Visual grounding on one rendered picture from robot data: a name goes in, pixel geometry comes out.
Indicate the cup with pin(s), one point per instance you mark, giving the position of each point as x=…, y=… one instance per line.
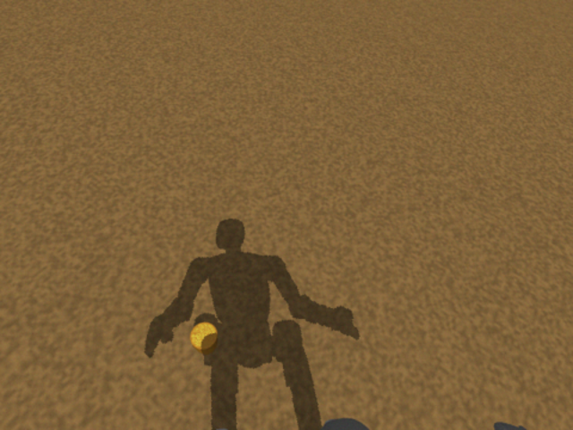
x=204, y=337

